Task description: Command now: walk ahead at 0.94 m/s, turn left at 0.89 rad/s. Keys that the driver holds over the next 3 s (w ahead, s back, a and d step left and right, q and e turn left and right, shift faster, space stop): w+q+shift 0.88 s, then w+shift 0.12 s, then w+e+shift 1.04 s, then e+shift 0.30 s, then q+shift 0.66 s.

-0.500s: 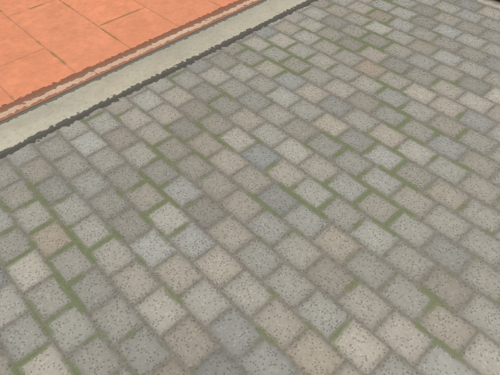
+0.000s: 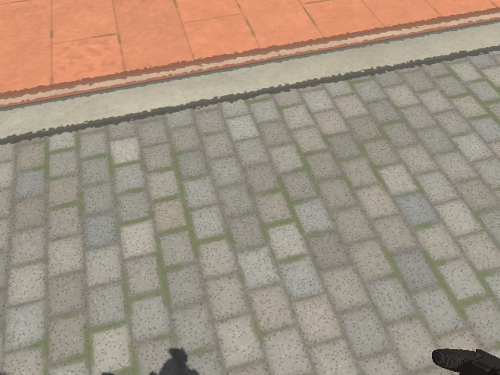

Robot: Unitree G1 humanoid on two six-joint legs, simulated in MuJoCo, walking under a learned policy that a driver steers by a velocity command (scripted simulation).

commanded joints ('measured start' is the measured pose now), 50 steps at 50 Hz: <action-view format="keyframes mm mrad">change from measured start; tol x64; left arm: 1 -61 264 57 -80 -3 7 29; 50 -203 261 51 -159 -27 4 -6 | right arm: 1 -78 -56 -17 -102 13 -20 17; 50 509 -256 -104 34 -4 21 -43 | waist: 1 -107 -142 91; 50 -377 -3 -142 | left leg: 1 239 -119 152 -95 -57 55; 7 1294 161 -939 -612 -714 389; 22 574 -76 -514 -582 -287 111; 29 -57 -63 -222 629 -410 -32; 43 60 41 -24 -4 31 -10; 50 1164 -55 -143 -279 -128 177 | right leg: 1 -161 -243 7 92 1444 -33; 4 -336 -251 62 730 1613 -92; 6 -1050 66 286 1494 -120 -51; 21 -585 19 397 301 588 42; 28 229 -423 1301 44 -562 -238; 48 -168 -276 92 329 1654 -128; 50 -595 -127 119 1025 688 -95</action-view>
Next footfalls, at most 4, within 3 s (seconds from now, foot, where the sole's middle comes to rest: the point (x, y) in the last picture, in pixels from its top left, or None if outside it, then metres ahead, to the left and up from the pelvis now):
0.10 left None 0.26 0.07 -0.75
0.50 right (292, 295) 0.71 -0.01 -0.75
1.00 left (140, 249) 0.83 0.46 -0.75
1.46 right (91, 152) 1.22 0.73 -0.75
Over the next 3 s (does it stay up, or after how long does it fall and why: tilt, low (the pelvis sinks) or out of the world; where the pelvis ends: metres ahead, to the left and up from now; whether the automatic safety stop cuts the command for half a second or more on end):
stays up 1.76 1.12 0.03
